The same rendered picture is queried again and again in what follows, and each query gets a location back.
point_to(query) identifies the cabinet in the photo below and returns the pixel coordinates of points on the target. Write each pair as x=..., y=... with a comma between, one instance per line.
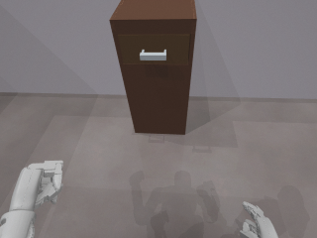
x=157, y=93

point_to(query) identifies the drawer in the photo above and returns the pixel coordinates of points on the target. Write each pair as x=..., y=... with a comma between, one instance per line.
x=176, y=46

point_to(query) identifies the left robot forearm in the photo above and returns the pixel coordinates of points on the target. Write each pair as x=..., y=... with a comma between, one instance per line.
x=18, y=223

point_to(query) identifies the handle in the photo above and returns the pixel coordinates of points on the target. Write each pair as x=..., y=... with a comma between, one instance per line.
x=152, y=56

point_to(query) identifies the robot right hand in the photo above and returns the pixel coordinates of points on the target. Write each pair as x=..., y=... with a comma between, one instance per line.
x=263, y=227

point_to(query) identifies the robot left hand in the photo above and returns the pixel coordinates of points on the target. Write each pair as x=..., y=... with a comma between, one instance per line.
x=45, y=177

